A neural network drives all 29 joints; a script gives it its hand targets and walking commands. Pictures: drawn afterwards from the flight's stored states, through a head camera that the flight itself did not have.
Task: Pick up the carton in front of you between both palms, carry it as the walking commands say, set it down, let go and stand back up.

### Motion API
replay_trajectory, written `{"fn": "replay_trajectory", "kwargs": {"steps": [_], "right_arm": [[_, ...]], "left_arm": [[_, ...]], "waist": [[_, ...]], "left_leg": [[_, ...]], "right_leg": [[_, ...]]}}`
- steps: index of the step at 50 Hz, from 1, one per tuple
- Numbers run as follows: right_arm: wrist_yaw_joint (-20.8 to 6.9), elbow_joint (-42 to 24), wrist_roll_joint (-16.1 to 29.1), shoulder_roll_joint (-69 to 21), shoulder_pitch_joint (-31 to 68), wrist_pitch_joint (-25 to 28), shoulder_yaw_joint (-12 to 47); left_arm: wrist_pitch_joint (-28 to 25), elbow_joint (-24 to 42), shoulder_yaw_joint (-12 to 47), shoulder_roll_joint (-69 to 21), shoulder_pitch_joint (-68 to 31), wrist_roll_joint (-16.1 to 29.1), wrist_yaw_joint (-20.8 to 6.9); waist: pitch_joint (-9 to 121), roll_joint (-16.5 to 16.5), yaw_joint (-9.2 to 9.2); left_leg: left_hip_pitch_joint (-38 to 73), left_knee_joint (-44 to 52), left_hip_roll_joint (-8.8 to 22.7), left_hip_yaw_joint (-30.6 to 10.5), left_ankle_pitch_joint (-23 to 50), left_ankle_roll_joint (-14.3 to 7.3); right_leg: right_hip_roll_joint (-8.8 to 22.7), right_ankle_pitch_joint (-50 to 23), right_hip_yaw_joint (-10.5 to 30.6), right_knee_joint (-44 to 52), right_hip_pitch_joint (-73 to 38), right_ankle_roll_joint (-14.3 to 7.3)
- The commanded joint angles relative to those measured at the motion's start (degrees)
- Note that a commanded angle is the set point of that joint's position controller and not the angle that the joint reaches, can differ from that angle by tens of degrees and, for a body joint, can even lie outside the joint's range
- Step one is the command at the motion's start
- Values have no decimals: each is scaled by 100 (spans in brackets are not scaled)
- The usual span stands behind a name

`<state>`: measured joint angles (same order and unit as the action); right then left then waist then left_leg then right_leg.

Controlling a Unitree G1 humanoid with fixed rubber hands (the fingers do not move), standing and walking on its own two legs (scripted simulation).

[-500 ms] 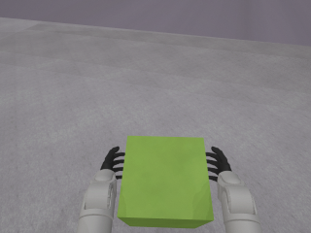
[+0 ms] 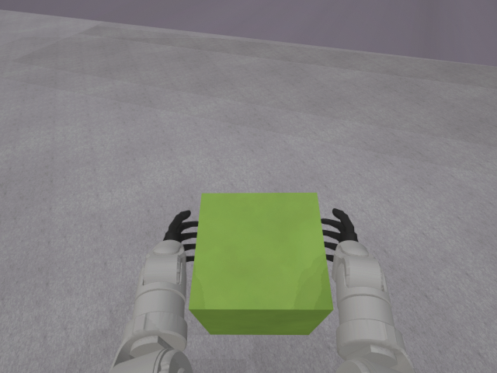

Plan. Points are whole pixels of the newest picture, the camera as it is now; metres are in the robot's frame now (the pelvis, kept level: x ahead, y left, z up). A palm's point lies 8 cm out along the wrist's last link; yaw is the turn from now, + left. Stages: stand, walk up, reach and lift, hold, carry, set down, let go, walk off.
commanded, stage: set down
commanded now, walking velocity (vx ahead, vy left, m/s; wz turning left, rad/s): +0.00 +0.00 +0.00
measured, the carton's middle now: (259, 269) +0.35 +0.00 -0.06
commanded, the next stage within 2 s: none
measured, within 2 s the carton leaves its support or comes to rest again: neither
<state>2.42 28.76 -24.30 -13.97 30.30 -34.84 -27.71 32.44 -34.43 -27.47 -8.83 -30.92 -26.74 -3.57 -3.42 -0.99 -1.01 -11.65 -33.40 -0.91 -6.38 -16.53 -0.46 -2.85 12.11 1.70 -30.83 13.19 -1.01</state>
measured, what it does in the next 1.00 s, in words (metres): lowers itself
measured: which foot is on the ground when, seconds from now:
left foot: down 0.00-1.00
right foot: down 0.00-1.00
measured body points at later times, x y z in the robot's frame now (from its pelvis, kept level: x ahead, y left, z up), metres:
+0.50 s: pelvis -0.02 +0.03 -0.10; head +0.20 +0.03 +0.29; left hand +0.42 +0.14 -0.18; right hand +0.38 -0.15 -0.17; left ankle +0.03 +0.14 -0.73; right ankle +0.06 -0.11 -0.73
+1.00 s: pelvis -0.04 +0.03 -0.22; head +0.24 +0.03 +0.13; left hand +0.48 +0.12 -0.33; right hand +0.40 -0.17 -0.31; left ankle +0.03 +0.14 -0.73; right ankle +0.06 -0.11 -0.73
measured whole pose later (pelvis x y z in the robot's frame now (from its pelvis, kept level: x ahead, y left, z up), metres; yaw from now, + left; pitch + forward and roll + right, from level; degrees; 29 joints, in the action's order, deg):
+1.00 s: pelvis -0.04 +0.03 -0.22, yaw -1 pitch +47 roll -1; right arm 7.1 28.2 -14.3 -10.0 50.5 -15.8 -33.4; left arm 14.9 -49.1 -17.6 3.8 -61.7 -12.9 5.4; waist 9.7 -2.5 -5.8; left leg -108.3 -91.5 -7.6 -4.1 -29.7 0.5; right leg -4.2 25.4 5.0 -88.2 109.6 4.4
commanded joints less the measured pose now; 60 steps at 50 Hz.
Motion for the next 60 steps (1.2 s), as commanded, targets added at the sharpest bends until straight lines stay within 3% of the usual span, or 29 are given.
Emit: {"fn": "replay_trajectory", "kwargs": {"steps": [1,4,7,12,17,19,22,26,31,42,51,60], "right_arm": [[-1119,919,770,-4319,2793,377,1582],[-965,881,516,-3892,2575,822,1288],[-914,753,496,-3916,2484,1405,1478],[-954,514,868,-4469,3008,2383,2550],[-1114,-58,1385,-4762,3494,2646,3686],[-1189,-191,1493,-4750,3540,2556,3884],[-1335,-113,1489,-4706,3553,2310,3844],[-1531,224,1381,-4593,3684,1975,3429],[-1589,532,1295,-4506,4003,1823,2927],[-1235,558,1491,-4303,4976,1961,2684],[-979,343,1730,-4077,5925,1928,2724],[-838,346,1759,-3699,6709,1893,2345]], "left_arm": [[-527,-778,1487,-3960,-3198,702,-1251],[-902,-923,1229,-3572,-2972,496,-1139],[-1432,-884,1413,-3556,-2858,515,-1085],[-2370,-583,2526,-4104,-3277,963,-1027],[-2571,56,3793,-4692,-3796,1600,-953],[-2455,178,4104,-4815,-3894,1806,-916],[-2192,32,4203,-4957,-3919,1891,-925],[-1873,-449,3901,-5004,-4009,1811,-969],[-1793,-849,3481,-4872,-4366,1740,-921],[-2018,-1243,3288,-4337,-5432,1851,-661],[-1968,-1518,3352,-3991,-6317,2110,-630],[-1929,-1968,3135,-3437,-7050,2166,-582]], "waist": [[819,158,-54],[1164,99,-150],[1866,93,-129],[3665,3,-87],[6195,-177,-206],[6684,-238,-291],[6633,-350,-388],[6005,-448,-451],[5786,-485,-524],[6649,-497,-612],[7125,-559,-742],[6902,-682,-875]], "left_leg": [[-1628,345,-414,311,-501,-280],[-2127,50,-485,330,-98,-230],[-2647,-312,-595,354,379,-164],[-3297,-1049,-720,371,1061,-57],[-3349,-1957,-736,367,1991,102],[-3363,-2233,-735,329,2140,157],[-3658,-2481,-741,323,1765,200],[-4388,-2682,-731,356,987,209],[-5112,-3063,-767,381,700,188],[-6299,-4276,-931,596,545,193],[-7006,-5136,-996,749,218,173],[-7671,-5816,-997,815,-121,147]], "right_leg": [[-15,863,420,429,-422,147],[-119,-98,265,-71,27,187],[-217,-930,230,-555,345,239],[-322,-1788,110,-1482,910,303],[-429,-2463,-50,-2505,1671,316],[-482,-2341,-144,-2767,2223,326],[-533,-1676,-267,-3001,3162,318],[-549,-842,-383,-3279,4206,282],[-547,-566,-426,-3708,5023,289],[-595,-624,-510,-4789,5904,463],[-593,-521,-641,-5589,6273,548],[-548,-327,-744,-6237,6771,582]]}}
